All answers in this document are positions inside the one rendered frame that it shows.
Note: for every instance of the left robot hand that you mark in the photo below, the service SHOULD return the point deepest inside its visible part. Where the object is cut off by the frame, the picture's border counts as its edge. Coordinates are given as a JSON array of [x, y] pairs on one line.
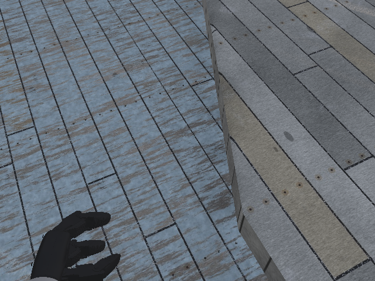
[[57, 251]]

